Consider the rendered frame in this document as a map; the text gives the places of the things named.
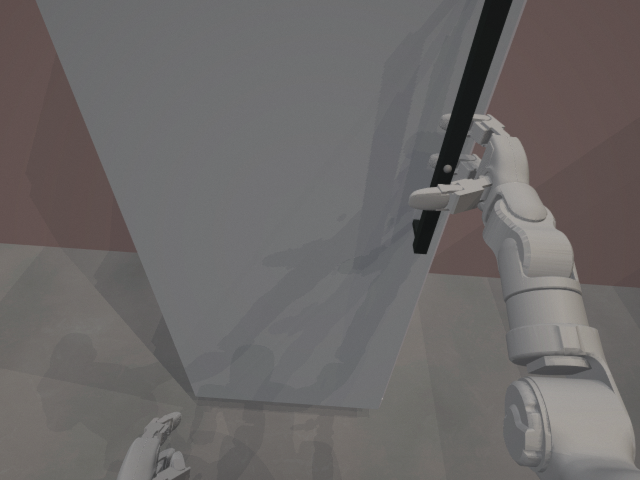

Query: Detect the robot left hand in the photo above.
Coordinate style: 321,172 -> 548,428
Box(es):
117,412 -> 190,480

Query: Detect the right robot upper arm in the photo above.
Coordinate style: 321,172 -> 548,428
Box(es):
503,376 -> 640,480

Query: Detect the handle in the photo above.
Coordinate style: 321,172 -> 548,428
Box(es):
412,0 -> 513,254

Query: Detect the robot right hand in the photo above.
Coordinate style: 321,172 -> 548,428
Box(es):
408,113 -> 529,214

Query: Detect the fridge door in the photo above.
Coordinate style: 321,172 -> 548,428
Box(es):
36,0 -> 524,409

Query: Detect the right robot forearm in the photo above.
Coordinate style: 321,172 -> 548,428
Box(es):
482,182 -> 636,461

